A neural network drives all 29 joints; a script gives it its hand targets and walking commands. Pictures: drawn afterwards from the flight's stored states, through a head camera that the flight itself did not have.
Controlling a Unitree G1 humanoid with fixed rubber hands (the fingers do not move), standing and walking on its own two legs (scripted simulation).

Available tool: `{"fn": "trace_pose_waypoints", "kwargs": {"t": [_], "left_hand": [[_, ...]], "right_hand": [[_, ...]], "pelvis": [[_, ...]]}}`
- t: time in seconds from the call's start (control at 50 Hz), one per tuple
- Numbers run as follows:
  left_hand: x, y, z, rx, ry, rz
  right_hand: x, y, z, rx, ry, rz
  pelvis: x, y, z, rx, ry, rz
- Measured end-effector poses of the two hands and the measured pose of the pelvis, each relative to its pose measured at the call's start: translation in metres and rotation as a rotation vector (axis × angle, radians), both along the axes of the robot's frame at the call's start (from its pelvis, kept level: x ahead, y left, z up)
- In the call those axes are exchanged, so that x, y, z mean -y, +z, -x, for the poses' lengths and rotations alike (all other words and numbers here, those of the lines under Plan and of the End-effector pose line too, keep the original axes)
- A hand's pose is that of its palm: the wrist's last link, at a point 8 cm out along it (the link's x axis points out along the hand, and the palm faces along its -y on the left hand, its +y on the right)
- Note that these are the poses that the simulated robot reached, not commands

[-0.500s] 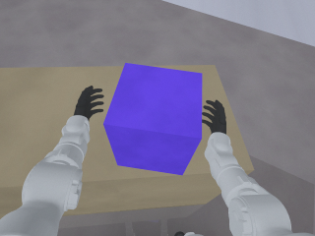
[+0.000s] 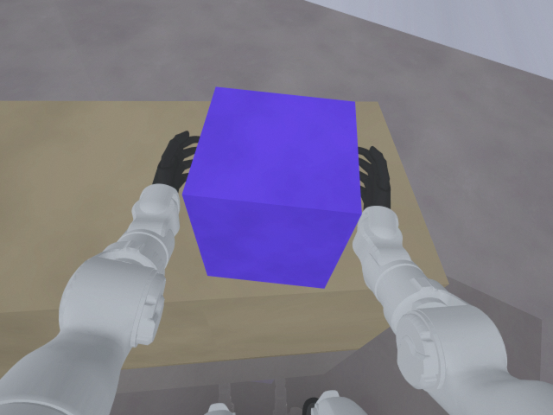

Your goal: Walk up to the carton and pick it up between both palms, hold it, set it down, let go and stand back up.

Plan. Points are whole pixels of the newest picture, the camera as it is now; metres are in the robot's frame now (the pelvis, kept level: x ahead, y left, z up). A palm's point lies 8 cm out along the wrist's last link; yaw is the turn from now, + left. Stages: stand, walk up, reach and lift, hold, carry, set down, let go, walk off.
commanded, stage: reach and lift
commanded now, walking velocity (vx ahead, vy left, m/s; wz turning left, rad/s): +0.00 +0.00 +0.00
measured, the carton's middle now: (274, 196) +0.44 -0.01 +0.01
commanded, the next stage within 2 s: none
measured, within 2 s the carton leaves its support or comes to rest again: leaves its support in 1.72 s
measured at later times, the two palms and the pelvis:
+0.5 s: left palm (172, 181) +0.45 +0.15 +0.05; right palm (369, 218) +0.38 -0.15 +0.04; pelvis +0.02 +0.01 +0.03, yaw +1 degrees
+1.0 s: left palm (173, 181) +0.45 +0.15 +0.05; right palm (370, 217) +0.38 -0.15 +0.04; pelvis +0.04 -0.01 +0.04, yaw +1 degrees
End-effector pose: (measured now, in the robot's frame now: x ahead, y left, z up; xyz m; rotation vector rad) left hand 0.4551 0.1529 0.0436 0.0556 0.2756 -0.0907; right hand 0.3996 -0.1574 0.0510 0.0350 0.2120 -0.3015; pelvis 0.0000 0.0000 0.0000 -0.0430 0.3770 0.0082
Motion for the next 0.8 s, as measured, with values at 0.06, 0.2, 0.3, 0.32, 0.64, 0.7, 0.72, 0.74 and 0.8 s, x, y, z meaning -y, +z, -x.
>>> {"fn": "trace_pose_waypoints", "kwargs": {"t": [0.06, 0.2, 0.3, 0.32, 0.64, 0.7, 0.72, 0.74, 0.8], "left_hand": [[0.007, 0.002, 0.0, 0.009, -0.006, 0.015], [0.01, 0.007, 0.003, -0.009, -0.025, -0.007], [0.011, 0.011, 0.003, -0.001, -0.022, -0.018], [0.01, 0.011, 0.003, -0.002, -0.021, -0.019], [0.008, 0.01, 0.007, 0.015, -0.022, -0.012], [0.008, 0.01, 0.007, 0.014, -0.021, -0.011], [0.008, 0.01, 0.007, 0.013, -0.021, -0.011], [0.008, 0.01, 0.007, 0.012, -0.022, -0.012], [0.008, 0.009, 0.006, 0.013, -0.023, -0.014]], "right_hand": [[-0.003, 0.006, -0.003, -0.016, -0.006, 0.016], [-0.005, -0.01, 0.017, -0.087, -0.047, -0.025], [-0.006, -0.01, 0.019, -0.046, -0.06, -0.023], [-0.007, -0.01, 0.019, -0.039, -0.052, -0.018], [-0.01, -0.011, 0.024, -0.006, -0.037, 0.03], [-0.01, -0.011, 0.023, -0.006, -0.036, 0.029], [-0.01, -0.011, 0.023, -0.008, -0.036, 0.029], [-0.01, -0.011, 0.023, -0.009, -0.035, 0.031], [-0.01, -0.011, 0.022, -0.012, -0.034, 0.036]], "pelvis": [[0.0, 0.001, -0.003, 0.019, 0.004, 0.009], [0.0, 0.009, -0.008, 0.068, 0.01, 0.02], [-0.002, 0.014, -0.008, 0.094, 0.004, 0.016], [-0.003, 0.016, -0.008, 0.1, 0.004, 0.014], [-0.006, 0.036, -0.035, 0.168, 0.017, 0.011], [-0.004, 0.038, -0.039, 0.176, 0.018, 0.009], [-0.003, 0.038, -0.04, 0.178, 0.019, 0.009], [-0.002, 0.039, -0.04, 0.18, 0.019, 0.008], [0.001, 0.041, -0.042, 0.185, 0.022, 0.005]]}}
